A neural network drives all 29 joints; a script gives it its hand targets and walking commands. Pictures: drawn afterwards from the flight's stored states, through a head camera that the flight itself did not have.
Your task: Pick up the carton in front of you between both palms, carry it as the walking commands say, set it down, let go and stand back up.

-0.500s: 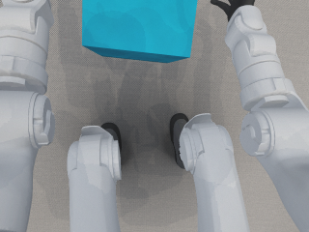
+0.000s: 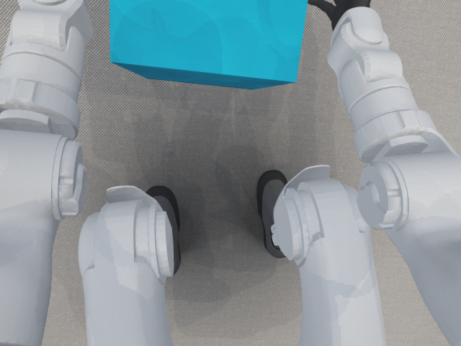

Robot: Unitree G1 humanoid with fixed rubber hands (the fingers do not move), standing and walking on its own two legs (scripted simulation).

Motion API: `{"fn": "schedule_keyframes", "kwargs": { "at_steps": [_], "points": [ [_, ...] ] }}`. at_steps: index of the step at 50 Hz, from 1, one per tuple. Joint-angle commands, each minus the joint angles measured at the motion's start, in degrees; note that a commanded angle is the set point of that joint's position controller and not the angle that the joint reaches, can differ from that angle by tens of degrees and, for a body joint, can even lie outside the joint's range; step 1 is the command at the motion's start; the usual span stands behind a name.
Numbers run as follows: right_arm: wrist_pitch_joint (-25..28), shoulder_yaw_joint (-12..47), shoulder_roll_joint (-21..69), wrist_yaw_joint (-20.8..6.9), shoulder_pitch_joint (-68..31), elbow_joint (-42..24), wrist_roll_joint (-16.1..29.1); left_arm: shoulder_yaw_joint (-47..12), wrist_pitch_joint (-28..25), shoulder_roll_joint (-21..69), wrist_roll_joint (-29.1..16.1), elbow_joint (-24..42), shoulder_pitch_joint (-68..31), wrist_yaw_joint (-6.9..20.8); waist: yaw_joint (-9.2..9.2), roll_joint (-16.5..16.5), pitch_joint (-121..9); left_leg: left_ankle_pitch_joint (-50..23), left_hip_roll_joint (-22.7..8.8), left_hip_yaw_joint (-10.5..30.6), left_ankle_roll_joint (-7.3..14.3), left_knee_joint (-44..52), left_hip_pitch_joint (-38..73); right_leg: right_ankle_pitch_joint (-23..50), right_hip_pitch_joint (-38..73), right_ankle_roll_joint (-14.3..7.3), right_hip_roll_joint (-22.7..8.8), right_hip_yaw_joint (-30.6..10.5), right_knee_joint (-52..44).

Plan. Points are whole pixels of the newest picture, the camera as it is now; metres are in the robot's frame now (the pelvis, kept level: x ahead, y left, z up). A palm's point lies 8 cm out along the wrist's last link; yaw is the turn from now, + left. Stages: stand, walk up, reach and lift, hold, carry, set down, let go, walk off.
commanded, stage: reach and lift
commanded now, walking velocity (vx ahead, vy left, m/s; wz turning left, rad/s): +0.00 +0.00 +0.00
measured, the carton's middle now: (208, 9) +0.55 +0.01 -0.24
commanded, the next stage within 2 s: none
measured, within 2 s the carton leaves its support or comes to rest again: leaves its support in 0.46 s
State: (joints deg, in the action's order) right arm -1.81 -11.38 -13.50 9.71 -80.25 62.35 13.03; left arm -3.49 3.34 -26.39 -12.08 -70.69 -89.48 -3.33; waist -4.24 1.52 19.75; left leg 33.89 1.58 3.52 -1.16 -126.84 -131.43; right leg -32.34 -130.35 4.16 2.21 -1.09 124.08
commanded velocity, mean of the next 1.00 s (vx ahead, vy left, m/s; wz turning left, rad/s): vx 0.00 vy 0.00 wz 0.00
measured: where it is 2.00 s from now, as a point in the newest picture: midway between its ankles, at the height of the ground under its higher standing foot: (222, 236)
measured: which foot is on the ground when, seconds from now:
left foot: down 0.00-1.00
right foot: down 0.00-1.00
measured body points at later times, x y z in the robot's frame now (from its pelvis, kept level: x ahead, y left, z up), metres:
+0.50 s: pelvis +0.00 +0.00 +0.00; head +0.37 +0.03 +0.25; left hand +0.58 +0.15 -0.18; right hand +0.55 -0.16 -0.17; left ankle +0.10 +0.12 -0.33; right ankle +0.12 -0.13 -0.33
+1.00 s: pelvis -0.01 -0.01 +0.09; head +0.26 +0.02 +0.45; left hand +0.52 +0.16 +0.02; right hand +0.50 -0.14 +0.02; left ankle +0.10 +0.13 -0.33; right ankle +0.12 -0.14 -0.33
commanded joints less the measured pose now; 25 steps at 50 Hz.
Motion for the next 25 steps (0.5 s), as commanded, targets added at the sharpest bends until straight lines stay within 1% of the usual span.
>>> {"fn": "schedule_keyframes", "kwargs": {
  "at_steps": [1,4,7,9,10,11,12,14,15,16,18,19,20,21,23,25],
  "points": [
    [0.93,-0.54,-6.18,0.09,-12.61,-4.97,-0.26,0.59,-0.99,-5.16,-0.07,4.67,-16.49,-0.04,-1.48,-7.13,-67.25,-17.95,-0.46,-2.86,-0.21,10.74,35.05,20.44,31.89,-0.10,-0.11,5.58,-8.22],
    [0.84,0.81,-4.37,0.02,-15.01,-5.07,0.34,-1.27,-0.91,-3.02,-1.08,4.89,-19.02,0.17,-1.55,-7.13,-66.77,-16.31,-0.36,-2.95,-0.09,11.40,34.86,19.04,32.48,-0.38,-0.03,5.65,-8.72],
    [0.82,2.14,-0.36,-0.16,-17.84,-5.08,0.45,-3.09,-0.80,1.07,-1.38,4.66,-21.55,0.45,-1.40,-7.02,-66.16,-15.33,0.11,-2.96,0.17,11.94,35.02,18.21,33.56,-0.70,0.65,5.82,-9.01],
    [0.72,0.90,1.40,-0.16,-18.28,-4.12,-1.11,-1.98,-0.79,2.62,0.23,3.81,-21.97,0.40,-1.23,-6.93,-65.19,-14.69,0.49,-3.00,0.12,12.06,34.86,17.90,34.22,-0.57,1.21,5.77,-9.12],
    [0.54,0.62,3.77,-0.47,-18.77,-3.86,-2.27,-2.45,-0.71,5.76,0.59,3.91,-22.78,0.87,-1.54,-7.08,-64.70,-14.46,0.91,-3.05,0.13,12.04,34.61,17.84,34.87,-0.57,1.54,5.79,-9.22],
    [0.27,1.01,9.52,-1.58,-20.76,-4.11,-3.34,-3.37,-0.41,12.08,0.99,3.89,-24.47,2.09,-2.03,-7.30,-63.93,-14.17,1.35,-2.96,0.29,11.96,34.39,17.68,34.99,-0.65,2.10,5.80,-9.15],
    [-0.03,2.89,18.11,-3.35,-24.55,-5.20,-3.99,-4.85,-0.05,21.10,1.31,4.26,-26.86,3.87,-1.63,-7.46,-64.08,-14.70,1.86,-2.91,0.54,11.90,34.38,17.97,34.60,-0.87,2.71,6.00,-8.88],
    [-1.74,4.77,34.46,-8.27,-30.92,-7.47,-5.94,-4.88,1.23,38.60,3.51,3.54,-29.12,8.33,-1.35,-7.45,-62.19,-14.97,3.05,-3.30,0.84,10.96,32.57,17.69,33.04,-1.31,3.80,6.40,-7.82],
    [-2.95,4.67,40.54,-10.76,-33.21,-8.72,-6.91,-3.57,2.15,45.02,5.02,4.11,-28.63,10.47,-0.93,-7.62,-60.79,-14.72,3.70,-3.78,0.88,10.63,31.21,17.18,32.09,-1.40,4.25,6.52,-7.26],
    [-4.07,4.37,44.61,-12.76,-34.02,-9.71,-7.81,-2.19,2.90,49.60,6.20,4.93,-27.41,12.20,-0.65,-7.23,-59.97,-14.66,4.11,-4.23,1.03,10.54,29.82,17.06,31.50,-1.48,4.66,6.82,-7.02],
    [-5.70,4.14,49.58,-15.44,-33.79,-11.57,-8.76,-0.27,4.01,55.47,7.71,7.18,-24.51,14.50,0.08,-6.40,-59.40,-15.45,4.51,-4.92,1.39,10.43,27.43,17.55,30.49,-1.62,5.18,7.20,-6.88],
    [-6.07,3.93,51.48,-15.84,-32.84,-11.51,-8.94,0.48,4.13,56.55,8.33,8.23,-24.24,14.51,0.05,-5.67,-59.66,-16.43,4.35,-5.05,1.37,10.25,27.04,18.69,29.80,-1.40,5.45,7.20,-6.60],
    [-6.62,4.59,53.42,-16.74,-32.82,-12.96,-8.52,0.48,4.54,58.58,8.19,9.90,-23.17,15.15,0.78,-5.74,-60.87,-17.91,4.70,-5.12,1.65,10.15,27.50,19.92,30.28,-1.71,5.38,7.13,-6.37],
    [-6.95,5.39,55.37,-17.25,-32.87,-14.01,-7.80,0.27,4.76,60.17,7.87,11.42,-23.10,15.43,0.81,-5.27,-62.94,-19.62,4.69,-5.23,1.76,9.99,28.24,21.52,30.40,-1.65,5.59,7.19,-6.12],
    [-7.51,7.40,58.10,-17.66,-32.63,-16.04,-6.12,-1.42,4.95,62.80,7.00,15.20,-23.67,15.26,1.26,-5.71,-68.97,-23.78,4.84,-5.54,1.79,9.76,31.66,24.88,31.31,-1.58,5.90,7.44,-5.71],
    [-8.11,9.85,60.65,-17.68,-32.09,-18.65,-4.18,-4.30,5.26,65.50,5.30,20.43,-24.90,14.73,1.35,-6.54,-76.58,-28.19,4.86,-5.87,1.50,9.56,37.27,28.28,32.69,-1.45,6.01,7.69,-5.52]
  ]
}}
